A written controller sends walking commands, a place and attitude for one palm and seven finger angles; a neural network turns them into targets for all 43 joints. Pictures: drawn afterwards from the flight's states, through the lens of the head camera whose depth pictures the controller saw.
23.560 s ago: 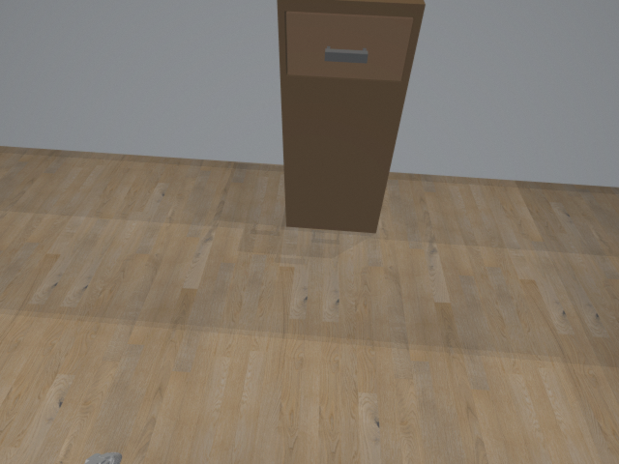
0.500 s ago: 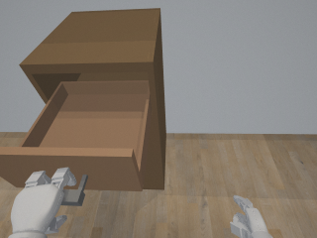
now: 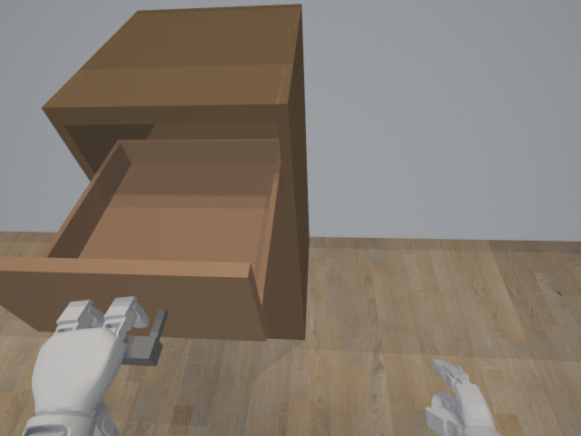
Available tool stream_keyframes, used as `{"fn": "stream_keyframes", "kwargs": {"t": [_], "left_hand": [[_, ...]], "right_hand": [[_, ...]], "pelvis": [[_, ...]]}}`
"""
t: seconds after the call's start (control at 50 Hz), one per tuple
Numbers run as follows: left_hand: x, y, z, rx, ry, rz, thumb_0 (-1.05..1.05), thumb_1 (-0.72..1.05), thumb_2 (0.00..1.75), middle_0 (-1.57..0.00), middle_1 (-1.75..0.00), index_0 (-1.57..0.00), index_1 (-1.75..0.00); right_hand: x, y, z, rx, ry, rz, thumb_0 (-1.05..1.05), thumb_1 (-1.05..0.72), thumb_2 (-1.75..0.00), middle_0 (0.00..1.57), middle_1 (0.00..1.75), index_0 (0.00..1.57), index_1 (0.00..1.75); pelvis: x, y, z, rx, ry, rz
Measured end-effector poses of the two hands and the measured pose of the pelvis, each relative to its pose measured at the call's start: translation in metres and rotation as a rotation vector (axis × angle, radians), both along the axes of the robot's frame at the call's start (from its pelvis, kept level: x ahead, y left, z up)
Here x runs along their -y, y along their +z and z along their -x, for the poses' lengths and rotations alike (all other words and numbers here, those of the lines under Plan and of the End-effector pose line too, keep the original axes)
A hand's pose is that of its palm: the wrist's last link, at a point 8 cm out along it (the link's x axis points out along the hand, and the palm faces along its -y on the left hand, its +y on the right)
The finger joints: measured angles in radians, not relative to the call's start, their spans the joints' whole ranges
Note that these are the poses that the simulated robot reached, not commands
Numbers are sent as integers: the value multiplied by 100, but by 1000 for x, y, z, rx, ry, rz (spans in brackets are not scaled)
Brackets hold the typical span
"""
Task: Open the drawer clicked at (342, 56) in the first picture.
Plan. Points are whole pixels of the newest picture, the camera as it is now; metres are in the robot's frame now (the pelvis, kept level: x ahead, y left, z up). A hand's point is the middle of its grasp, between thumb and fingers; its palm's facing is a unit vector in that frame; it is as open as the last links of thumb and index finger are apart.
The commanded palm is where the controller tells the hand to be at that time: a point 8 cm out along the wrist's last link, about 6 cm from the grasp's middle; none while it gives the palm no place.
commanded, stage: lift the hand off the handle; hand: left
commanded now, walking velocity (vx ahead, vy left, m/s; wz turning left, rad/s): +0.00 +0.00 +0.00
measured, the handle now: (115, 332) +0.21 +0.27 +0.05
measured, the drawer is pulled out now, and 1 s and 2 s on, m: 0.29 0.29 0.29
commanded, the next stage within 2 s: draw the hand back to the body in 1.32 s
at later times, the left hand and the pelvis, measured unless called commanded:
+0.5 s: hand (89, 352) +0.17 +0.27 +0.09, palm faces +0.06 -0.06 -1.00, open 13.1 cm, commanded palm +0.14 +0.26 +0.16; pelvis +0.00 +0.01 +0.02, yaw +0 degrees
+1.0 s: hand (57, 306) +0.18 +0.27 +0.17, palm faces +0.17 -0.03 -0.99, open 13.3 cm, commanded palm +0.14 +0.26 +0.23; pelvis +0.00 +0.01 +0.03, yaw +1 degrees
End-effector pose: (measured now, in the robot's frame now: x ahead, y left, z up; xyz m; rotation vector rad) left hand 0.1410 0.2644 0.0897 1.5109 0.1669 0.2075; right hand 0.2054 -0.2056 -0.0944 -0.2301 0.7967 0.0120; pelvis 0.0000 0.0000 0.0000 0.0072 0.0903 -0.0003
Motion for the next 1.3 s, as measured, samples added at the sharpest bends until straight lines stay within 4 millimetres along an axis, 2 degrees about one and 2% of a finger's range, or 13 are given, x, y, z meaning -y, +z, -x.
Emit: {"fn": "stream_keyframes", "kwargs": {"t": [0.14,0.24,0.52,0.66,0.92,1.08,1.2,1.3], "left_hand": [[-1,3,-3,-21,-4,1,0,-49,30,-32,-120,-39,-125],[-3,9,-4,-47,-18,7,0,-49,30,-32,-120,-43,-124],[-2,52,-3,27,-12,19,0,-49,30,-34,-120,-46,-123],[-1,64,-4,12,-14,24,0,-49,30,-33,-120,-48,-123],[-1,105,-6,62,-38,0,0,-49,30,-39,-123,-47,-125],[-2,148,-22,182,-32,-24,0,-49,30,-35,-121,-38,-122],[5,160,-31,146,-51,-14,0,-49,30,-33,-120,-34,-121],[10,170,-27,140,-88,-35,0,-49,30,-33,-120,-33,-120]], "right_hand": [[-15,1,-4,5,25,-20,2,-90,-90,20,30,20,30],[-18,9,-8,32,27,-20,2,-90,-90,20,30,20,30],[-12,26,-16,58,35,4,2,-90,-90,20,30,20,30],[-22,30,-19,62,63,-9,2,-90,-90,20,30,20,30],[-39,41,-29,90,107,-51,2,-90,-90,20,30,20,30],[-37,46,-30,98,102,-75,2,-90,-90,20,30,20,30],[-28,47,-26,107,80,-95,2,-90,-90,20,30,20,30],[-18,46,-20,105,70,-88,2,-90,-90,20,30,20,30]], "pelvis": [[-1,2,1,18,7,1],[-2,6,1,37,6,5],[-9,16,-2,80,6,12],[-10,20,-3,110,10,14],[-10,26,-1,154,19,14],[-8,27,3,165,18,9],[-7,27,4,161,5,6],[-4,27,4,158,0,6]]}}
